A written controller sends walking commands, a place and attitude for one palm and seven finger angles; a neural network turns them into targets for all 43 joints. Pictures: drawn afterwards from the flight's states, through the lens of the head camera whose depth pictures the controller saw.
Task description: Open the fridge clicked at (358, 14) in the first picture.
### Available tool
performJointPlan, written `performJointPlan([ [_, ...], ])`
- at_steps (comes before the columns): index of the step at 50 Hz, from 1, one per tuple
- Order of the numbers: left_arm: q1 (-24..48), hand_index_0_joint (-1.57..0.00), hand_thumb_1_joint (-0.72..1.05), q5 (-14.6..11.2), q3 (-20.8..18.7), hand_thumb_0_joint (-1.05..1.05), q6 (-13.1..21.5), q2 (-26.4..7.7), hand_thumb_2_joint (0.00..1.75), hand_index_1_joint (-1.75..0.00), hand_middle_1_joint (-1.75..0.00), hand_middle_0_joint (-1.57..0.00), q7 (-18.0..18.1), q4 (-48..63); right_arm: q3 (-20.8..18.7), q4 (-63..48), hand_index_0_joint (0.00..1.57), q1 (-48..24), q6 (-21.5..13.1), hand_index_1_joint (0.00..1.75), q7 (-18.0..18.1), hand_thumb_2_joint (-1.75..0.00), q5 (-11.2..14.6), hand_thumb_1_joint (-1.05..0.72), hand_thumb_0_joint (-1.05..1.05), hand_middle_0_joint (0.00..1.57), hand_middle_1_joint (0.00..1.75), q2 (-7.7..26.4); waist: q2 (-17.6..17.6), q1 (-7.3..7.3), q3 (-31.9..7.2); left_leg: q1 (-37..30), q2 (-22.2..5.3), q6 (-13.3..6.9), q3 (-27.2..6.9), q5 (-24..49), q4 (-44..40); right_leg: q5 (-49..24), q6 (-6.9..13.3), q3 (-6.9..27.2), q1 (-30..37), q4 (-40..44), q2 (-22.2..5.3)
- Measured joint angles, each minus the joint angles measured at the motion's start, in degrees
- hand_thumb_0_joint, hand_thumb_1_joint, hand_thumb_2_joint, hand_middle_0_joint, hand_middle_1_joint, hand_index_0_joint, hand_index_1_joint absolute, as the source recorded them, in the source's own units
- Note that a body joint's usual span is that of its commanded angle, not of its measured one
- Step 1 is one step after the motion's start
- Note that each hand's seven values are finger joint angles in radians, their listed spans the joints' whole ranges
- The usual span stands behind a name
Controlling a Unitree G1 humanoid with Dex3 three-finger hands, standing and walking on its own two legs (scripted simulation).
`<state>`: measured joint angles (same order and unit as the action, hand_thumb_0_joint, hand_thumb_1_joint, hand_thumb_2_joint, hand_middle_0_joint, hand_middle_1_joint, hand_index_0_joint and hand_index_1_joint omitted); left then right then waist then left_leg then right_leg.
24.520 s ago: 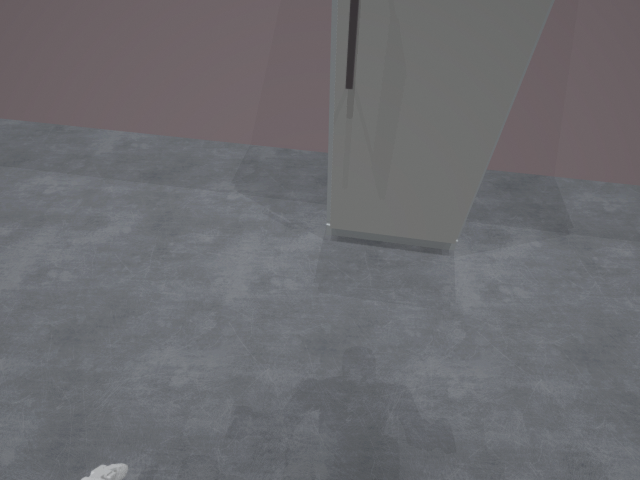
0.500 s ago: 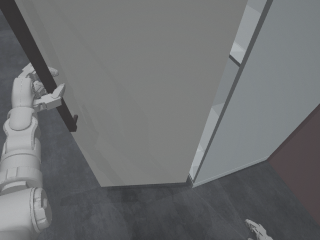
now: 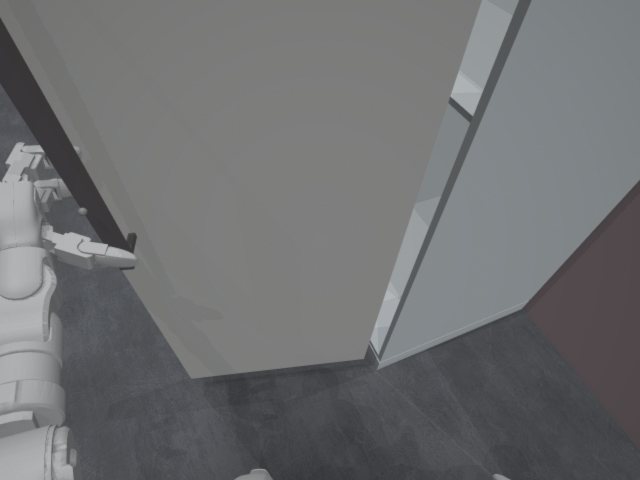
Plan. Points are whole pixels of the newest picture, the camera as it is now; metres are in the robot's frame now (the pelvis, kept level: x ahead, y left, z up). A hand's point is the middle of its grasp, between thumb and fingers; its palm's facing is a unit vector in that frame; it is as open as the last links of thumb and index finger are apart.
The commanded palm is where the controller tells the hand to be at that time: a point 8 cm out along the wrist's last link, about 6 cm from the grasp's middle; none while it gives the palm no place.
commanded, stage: slip the hand off the handle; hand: left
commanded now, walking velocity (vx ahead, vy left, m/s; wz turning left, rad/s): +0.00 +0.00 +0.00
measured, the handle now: (54, 119) +0.44 +0.31 +0.22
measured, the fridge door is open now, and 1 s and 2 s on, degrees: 75 74 74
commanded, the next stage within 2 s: draw the hand back to the body in 1.60 s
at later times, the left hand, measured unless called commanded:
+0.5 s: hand (22, 219) +0.38 +0.37 +0.12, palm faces +0.41 -0.88 -0.26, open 14.7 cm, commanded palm +0.34 +0.40 +0.13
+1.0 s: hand out of the picture +0.32 +0.37 +0.12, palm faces +0.42 -0.87 -0.26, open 14.7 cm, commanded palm +0.27 +0.39 +0.13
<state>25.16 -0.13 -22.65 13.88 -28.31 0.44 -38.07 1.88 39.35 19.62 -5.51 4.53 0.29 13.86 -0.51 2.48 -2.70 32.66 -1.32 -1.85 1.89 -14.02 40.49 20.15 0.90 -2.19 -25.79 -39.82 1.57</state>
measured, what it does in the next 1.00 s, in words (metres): stands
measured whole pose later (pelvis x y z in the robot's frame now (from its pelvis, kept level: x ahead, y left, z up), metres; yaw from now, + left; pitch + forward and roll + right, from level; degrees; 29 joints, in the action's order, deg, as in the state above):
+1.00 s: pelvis +0.02 +0.01 +0.00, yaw +1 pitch +7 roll -2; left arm 8.0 -7.4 -31.2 12.3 -29.8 -10.4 -23.9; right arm 1.6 35.9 17.8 -5.3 6.1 1.2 14.5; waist -1.1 -0.7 -5.1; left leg 34.6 -0.5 -2.7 1.1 -17.2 44.2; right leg 22.6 0.0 -2.9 -26.2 -41.4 0.9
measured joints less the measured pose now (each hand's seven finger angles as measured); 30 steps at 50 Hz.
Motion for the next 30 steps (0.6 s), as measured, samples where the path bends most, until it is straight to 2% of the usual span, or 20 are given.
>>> performJointPlan([
  [4, -0.8, -0.27, -0.55, -0.3, -0.6, -0.01, -1.0, 0.1, 0.2, -1.17, -1.18, -0.29, -1.7, 0.9, 0.3, -0.1, 0.2, -1.0, 0.1, 0.3, 0.3, -0.9, -0.1, -0.9, 0.01, 0.2, 0.3, -0.3, -0.4, -0.69, -0.7, 0.1, 0.2, -0.1, -0.1, -0.9, 0.4, 0.7, -0.1, -0.1, 0.2, 0.0, -0.2],
  [11, -1.7, -0.28, -0.55, -1.4, -4.1, -0.02, -2.1, -2.2, 0.2, -1.16, -1.18, -0.29, -5.1, 0.2, -0.2, -2.0, 0.2, -2.5, 0.7, 0.3, 0.7, -0.9, 0.2, -0.9, 0.01, 0.2, 0.3, 0.3, -0.2, -1.43, -1.6, 0.6, 0.2, -0.1, 0.0, -2.2, 1.3, 1.8, -0.1, 0.0, -0.2, -0.4, -0.1],
  [19, -2.7, -0.26, -0.55, -2.6, -5.8, -0.02, -1.3, -4.1, 0.2, -1.15, -1.16, -0.27, -8.6, 0.6, -1.2, -2.2, 0.2, -2.4, 1.3, 0.3, 1.1, -0.9, 0.5, -0.9, 0.01, 0.2, 0.3, 1.8, 0.3, -2.43, -1.8, 1.9, 0.4, -0.1, -0.8, -3.2, 2.6, 2.6, -0.2, -0.8, -0.7, -0.7, -0.3],
  [30, -3.5, -0.26, -0.55, -3.9, -9.3, -0.02, -0.6, -7.1, 0.2, -1.15, -1.15, -0.26, -12.6, -0.9, -1.0, -2.3, 0.2, -1.4, 2.1, 0.3, 1.4, -0.9, 0.6, -0.91, 0.01, 0.2, 0.3, 1.7, 0.2, -1.9, -2.2, 3.4, 0.2, -0.3, -1.0, -3.8, 3.8, 2.8, -0.4, -0.9, -1.8, -1.1, -0.1],
])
